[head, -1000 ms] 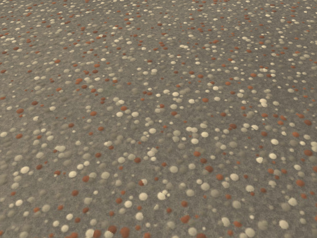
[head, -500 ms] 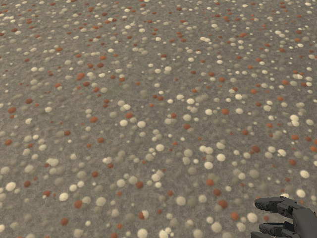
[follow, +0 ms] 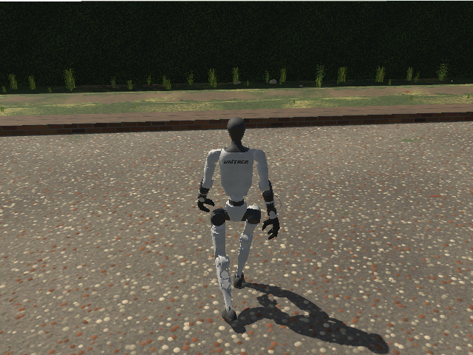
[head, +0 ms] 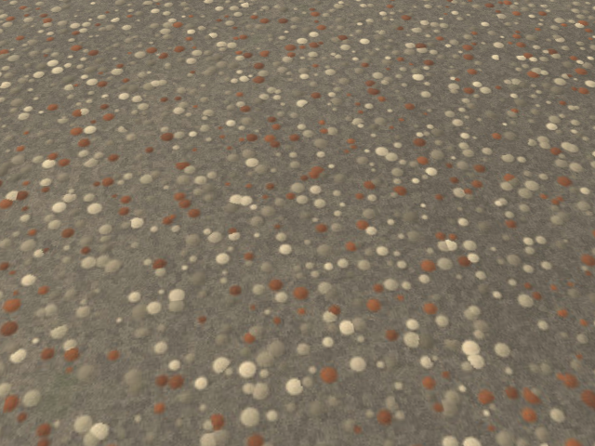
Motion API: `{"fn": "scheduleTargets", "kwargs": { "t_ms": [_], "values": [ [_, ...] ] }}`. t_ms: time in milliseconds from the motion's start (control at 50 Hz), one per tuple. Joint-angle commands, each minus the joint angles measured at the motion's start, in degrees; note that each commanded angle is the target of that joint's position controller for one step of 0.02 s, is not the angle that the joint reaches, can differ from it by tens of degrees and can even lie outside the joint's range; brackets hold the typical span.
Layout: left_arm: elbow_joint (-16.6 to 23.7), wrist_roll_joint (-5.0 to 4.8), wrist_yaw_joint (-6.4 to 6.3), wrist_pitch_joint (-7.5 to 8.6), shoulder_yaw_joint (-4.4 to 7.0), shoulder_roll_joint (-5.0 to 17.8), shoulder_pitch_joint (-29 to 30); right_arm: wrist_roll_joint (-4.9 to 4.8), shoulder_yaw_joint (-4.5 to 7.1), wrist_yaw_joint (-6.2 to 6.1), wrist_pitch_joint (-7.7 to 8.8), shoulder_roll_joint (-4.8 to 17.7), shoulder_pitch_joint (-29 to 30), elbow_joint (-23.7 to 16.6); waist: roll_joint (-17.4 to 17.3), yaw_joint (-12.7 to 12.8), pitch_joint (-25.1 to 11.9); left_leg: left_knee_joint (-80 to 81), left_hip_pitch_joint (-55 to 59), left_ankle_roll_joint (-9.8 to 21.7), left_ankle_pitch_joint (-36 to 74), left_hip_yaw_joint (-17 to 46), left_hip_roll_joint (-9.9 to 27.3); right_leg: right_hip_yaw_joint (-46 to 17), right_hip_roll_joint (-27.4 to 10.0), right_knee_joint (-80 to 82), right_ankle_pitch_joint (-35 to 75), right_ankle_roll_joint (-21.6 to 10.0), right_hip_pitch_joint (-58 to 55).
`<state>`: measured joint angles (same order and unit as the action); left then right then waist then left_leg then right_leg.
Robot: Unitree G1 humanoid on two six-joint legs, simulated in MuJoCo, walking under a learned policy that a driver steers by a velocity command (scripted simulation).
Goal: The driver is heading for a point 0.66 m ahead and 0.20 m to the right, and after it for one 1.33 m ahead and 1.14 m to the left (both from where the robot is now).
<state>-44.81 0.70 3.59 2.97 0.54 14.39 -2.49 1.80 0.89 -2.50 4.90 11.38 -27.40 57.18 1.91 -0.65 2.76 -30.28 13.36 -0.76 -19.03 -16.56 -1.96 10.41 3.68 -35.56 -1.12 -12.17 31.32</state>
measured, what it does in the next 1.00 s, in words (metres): walks ahead, turning right: left foot, then right foot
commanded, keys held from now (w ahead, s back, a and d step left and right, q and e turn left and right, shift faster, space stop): w+e+shift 0.54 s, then w+q+shift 0.46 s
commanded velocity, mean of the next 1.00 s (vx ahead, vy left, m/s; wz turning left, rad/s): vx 1.00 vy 0.00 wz -0.44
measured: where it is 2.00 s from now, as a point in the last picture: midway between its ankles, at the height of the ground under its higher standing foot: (396, 75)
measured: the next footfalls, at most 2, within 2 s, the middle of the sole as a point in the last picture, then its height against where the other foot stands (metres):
left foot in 0.42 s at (270, 368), level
right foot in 0.82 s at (432, 293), level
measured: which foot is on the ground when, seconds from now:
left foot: down 0.00-0.00, up 0.02-0.40, down 0.42-0.84, up 0.86-1.00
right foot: down 0.00-0.42, up 0.44-0.80, down 0.82-1.00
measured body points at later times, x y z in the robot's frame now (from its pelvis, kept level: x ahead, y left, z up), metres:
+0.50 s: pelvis +0.48 +0.00 +0.01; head +0.51 -0.02 +0.46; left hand +0.65 +0.27 -0.10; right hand +0.55 -0.31 -0.07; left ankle +0.61 +0.10 -0.70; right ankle +0.26 -0.01 -0.59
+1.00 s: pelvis +0.87 -0.23 +0.03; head +0.89 -0.24 +0.48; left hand +1.07 -0.02 -0.08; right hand +0.80 -0.50 -0.10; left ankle +0.88 -0.07 -0.60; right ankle +0.81 -0.30 -0.71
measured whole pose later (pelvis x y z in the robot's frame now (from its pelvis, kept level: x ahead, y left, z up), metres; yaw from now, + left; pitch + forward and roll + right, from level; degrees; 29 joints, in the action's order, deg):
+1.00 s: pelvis +0.87 -0.23 +0.03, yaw -24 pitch +1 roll -1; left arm -45.6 2.2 0.4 5.0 1.6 15.5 -16.0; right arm 0.6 2.9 1.8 1.9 16.8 -19.4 47.7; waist -1.9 -1.3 0.5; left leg -72.2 -30.1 4.7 -14.9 0.6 4.4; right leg 7.5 0.0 -27.5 -15.8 -2.1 12.3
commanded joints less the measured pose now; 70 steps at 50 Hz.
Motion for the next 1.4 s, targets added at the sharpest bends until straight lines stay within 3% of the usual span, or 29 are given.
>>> {"fn": "scheduleTargets", "kwargs": {
  "t_ms": [20,40,60,100,140,220,340,400,420,440,460,500,580,740,780,820,840,860,880,920,1060,1180,1220,1260,1280,1300,1320,1340,1400],
  "values": [
    [-7.5,-0.98,-2.71,-1.51,6.32,14.9,-28.7,1.57,1.94,1.06,0.68,7.4,14.2,-10.3,9.9,12.4,-7.1,-62.2,-44.1,1.3,-6.2,6.6,-0.3,-19.3,-6.4,-3.4,4.5,-6.4,-44.6],
    [-5.4,0.82,-2.56,-1.89,7.29,19.7,-25.3,-1.05,1.07,1.52,1.9,6.1,10.4,-16.7,11.5,6.9,-17.7,-72.1,-62.3,-0.6,-11.0,18.4,-1.6,-47.6,-16.3,7.3,-7.4,-19.3,-57.9],
    [-3.9,1.0,-3.09,-1.98,7.08,15.9,-23.6,-0.13,0.43,1.8,3.4,8.1,13.9,-17.7,0.5,7.7,-14.5,-65.8,-66.5,1.1,-5.6,22.8,1.4,-57.2,-18.9,19.7,-23.0,-17.4,-53.9],
    [-4.6,0.73,-3.55,-1.31,5.72,10.2,-19.3,0.99,0.6,2.2,3.45,9.2,16.7,-17.4,-9.3,1.7,-1.1,-53.5,-61.0,1.0,-1.0,22.2,5.8,-48.1,-14.9,24.2,-20.7,-11.2,-33.3],
    [-3.8,-0.01,-4.03,0.58,4.84,8.9,-17.3,2.88,0.04,2.5,0.61,8.4,16.1,-17.8,-9.8,-2.1,2.0,-46.6,-54.1,-1.5,-1.7,21.7,8.4,-40.5,-10.1,24.6,-12.5,-9.7,-19.6],
    [-2.7,-0.41,-3.61,2.66,5.45,11.2,-18.1,1.81,-1.3,3.6,-0.95,6.8,27.9,-23.8,-5.3,0.3,4.8,-22.2,-45.0,-3.9,11.3,16.7,8.8,-31.2,-2.7,27.0,0.1,-6.8,-7.0],
    [-2.5,-1.07,-3.05,2.12,6.86,13.4,-22.3,-0.19,-1.0,3.1,-0.45,8.8,31.7,-26.7,1.1,4.7,-1.5,0.1,-34.0,-0.6,23.2,16.5,2.5,-32.1,-3.6,18.8,22.2,0.2,-22.3],
    [-0.6,-0.02,-2.89,2.53,7.57,17.1,-16.0,-0.55,2.66,0.87,0.25,16.7,7.2,-20.8,1.2,-9.6,-15.5,-1.1,-6.3,1.1,10.9,18.3,3.1,-31.1,-1.7,-11.3,29.7,4.0,-19.2],
    [1.5,0.33,-2.95,3.14,5.52,9.3,-14.5,1.21,4.15,-0.27,0.47,20.5,-5.1,-18.7,-6.7,-12.8,-22.7,-1.3,7.0,2.2,-8.9,30.6,15.6,-27.2,1.6,-31.3,1.2,3.9,-9.1],
    [5.5,-3.18,-3.0,2.85,3.19,2.4,-23.0,3.15,4.85,0.35,0.32,24.7,0.8,-19.7,-27.3,-3.3,-29.7,12.8,14.6,8.0,-19.3,65.9,31.8,-20.5,6.0,-45.9,-28.6,5.9,6.4],
    [3.7,-1.3,-3.83,1.59,3.13,7.7,-20.2,2.43,4.95,0.91,-0.31,19.2,7.8,-21.0,-17.6,-3.2,-22.2,15.9,7.3,9.5,-32.0,67.3,29.0,-18.2,-0.1,-49.1,-21.9,4.9,13.3],
    [3.9,0.54,-2.54,0.33,3.78,9.5,-12.4,1.87,3.01,1.32,-0.62,11.1,11.6,-19.9,-4.2,-3.2,-8.5,15.4,-7.8,7.9,-14.8,45.8,22.9,-15.6,-4.8,-44.0,-15.0,5.7,12.7],
    [8.8,2.02,0.18,-1.62,1.66,2.9,-6.5,0.21,1.57,2.62,1.54,6.6,4.2,-12.2,-6.9,-0.4,-1.9,18.6,-17.9,6.4,5.8,29.1,17.7,-17.1,-7.9,-40.0,-14.7,5.8,13.1],
    [14.1,1.62,1.59,0.46,-0.95,4.3,7.1,-1.44,2.85,3.73,2.21,14.8,2.0,-8.8,-4.6,1.5,4.8,29.7,-25.9,9.7,37.3,17.2,14.1,-6.1,-4.7,-4.4,0.2,6.6,-5.7],
    [12.6,2.14,-0.07,0.82,0.19,7.2,3.0,-1.24,3.54,3.41,1.91,18.4,0.3,-7.6,-6.2,3.9,-0.8,18.6,-17.5,8.8,60.4,15.9,14.5,-5.9,-1.3,-1.2,-6.3,5.9,-13.0],
    [6.4,3.13,-2.15,1.36,2.6,11.8,-17.6,-1.56,3.54,2.85,1.12,19.0,1.3,-7.6,-7.5,14.4,-12.1,-10.5,-26.1,7.1,54.7,15.1,11.5,-9.9,-3.0,2.6,-8.3,5.3,-38.9],
    [5.0,4.39,-3.5,1.62,4.1,17.1,-24.8,-0.97,2.19,3.14,1.05,12.1,-0.3,-9.5,2.2,13.7,-20.2,-31.9,-38.0,7.4,17.0,15.4,6.3,-26.0,-18.2,3.7,-26.3,5.3,-51.6],
    [6.3,4.35,-3.77,1.42,4.74,19.6,-23.7,-3.53,1.46,3.28,0.88,7.2,-4.8,-12.4,12.7,8.6,-29.2,-49.1,-50.3,7.1,-6.8,20.0,1.2,-53.6,-30.9,14.6,-38.2,2.5,-56.9],
    [6.1,3.14,-3.72,1.08,4.41,15.4,-20.1,-2.99,2.6,2.91,0.24,11.8,0.9,-12.6,5.2,8.5,-21.3,-51.7,-55.9,7.6,-1.0,21.4,3.9,-50.6,-28.5,18.2,-36.8,2.5,-49.6],
    [4.4,2.38,-3.44,2.1,2.94,8.4,-14.7,-2.17,2.17,3.6,-0.48,9.3,5.4,-12.4,1.2,4.5,-5.8,-46.2,-56.3,6.7,4.4,20.4,7.7,-33.7,-23.2,20.2,-20.5,3.2,-34.3],
    [-0.6,0.21,-3.16,5.25,2.16,3.6,-14.6,-0.32,1.63,6.2,-4.68,4.8,16.0,-17.2,3.1,-1.4,3.8,-36.4,-58.2,5.0,14.3,16.8,10.7,-5.0,-16.6,28.6,4.4,6.9,-23.2],
    [-1.9,0.16,-4.73,5.0,3.41,10.7,-17.6,-0.66,1.12,7.92,-3.99,7.4,22.7,-19.8,0.5,-2.6,2.4,-12.9,-42.2,10.1,24.6,4.6,1.4,6.6,-14.6,23.8,45.5,10.5,-30.5],
    [-0.6,0.89,-5.68,2.9,4.61,14.9,-15.6,-0.98,2.43,7.11,-4.12,11.1,11.0,-16.9,4.1,-9.4,-5.1,-13.1,-30.3,12.1,17.0,4.6,-2.6,5.7,-16.9,6.8,63.3,10.8,-34.2],
    [0.8,1.51,-5.15,0.98,5.05,15.4,-12.1,-1.0,5.56,4.96,-4.32,16.5,-8.7,-10.9,0.9,-17.7,-13.2,-8.7,-6.8,15.5,8.7,11.1,-3.8,3.6,-15.2,-27.8,45.7,9.9,-23.1],
    [2.0,1.88,-3.81,1.5,3.09,7.1,-10.4,-2.24,6.89,3.79,-5.12,19.9,-3.0,-10.8,-14.1,-12.1,-5.8,-5.7,-4.3,17.3,9.7,23.2,2.2,2.2,-3.2,-51.2,-16.8,11.5,-4.9],
    [9.5,0.83,-3.72,2.72,1.95,5.7,-17.2,-0.06,7.99,3.95,-5.66,27.1,1.3,-14.3,-20.2,-3.8,-17.6,3.6,12.3,30.3,8.3,56.3,14.4,-9.6,0.9,-65.7,-28.5,14.0,15.7],
    [10.2,1.67,-3.89,4.4,1.46,8.4,-12.4,-0.34,8.1,3.33,-5.79,24.6,2.3,-16.4,-8.0,-6.8,-18.6,15.2,10.9,30.1,-6.6,66.6,17.6,-16.3,-2.4,-62.6,-23.6,13.1,20.8],
    [9.8,1.53,-3.89,5.09,1.49,9.8,-9.5,-0.47,7.15,2.68,-5.34,20.3,3.4,-15.3,0.2,-4.8,-8.5,18.2,-0.1,26.5,-8.7,63.3,16.4,-16.7,-5.4,-55.3,-20.0,12.7,20.0],
    [9.4,3.58,-4.02,2.14,0.68,8.1,-9.2,-1.08,5.25,2.23,-2.67,15.7,7.3,-14.5,4.6,2.3,-0.2,18.0,-24.0,22.3,6.4,48.0,9.0,-16.1,-9.9,-41.5,-19.9,14.7,7.9]
  ]
}}
Keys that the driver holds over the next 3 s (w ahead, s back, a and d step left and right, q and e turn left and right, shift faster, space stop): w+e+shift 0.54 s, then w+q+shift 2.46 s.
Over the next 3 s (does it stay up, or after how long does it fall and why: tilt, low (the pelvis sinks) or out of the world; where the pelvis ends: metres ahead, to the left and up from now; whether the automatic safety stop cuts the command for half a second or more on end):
stays up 2.32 0.34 -0.01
